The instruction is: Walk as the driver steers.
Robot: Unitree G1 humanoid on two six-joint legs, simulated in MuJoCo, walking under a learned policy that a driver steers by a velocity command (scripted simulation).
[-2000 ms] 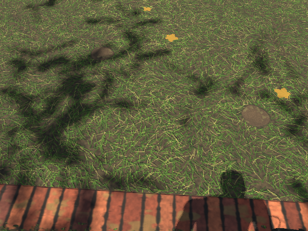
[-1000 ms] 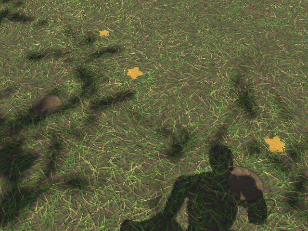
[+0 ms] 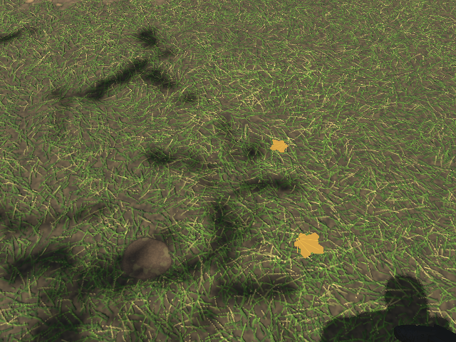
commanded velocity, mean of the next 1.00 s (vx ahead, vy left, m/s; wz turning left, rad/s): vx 0.27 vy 0.00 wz -0.49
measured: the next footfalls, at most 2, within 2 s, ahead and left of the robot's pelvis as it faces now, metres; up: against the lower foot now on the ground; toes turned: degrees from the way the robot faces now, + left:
right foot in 0.44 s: +0.37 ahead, -0.17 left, +0.00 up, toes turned -16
left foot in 0.92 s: +0.51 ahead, +0.00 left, +0.00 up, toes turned -37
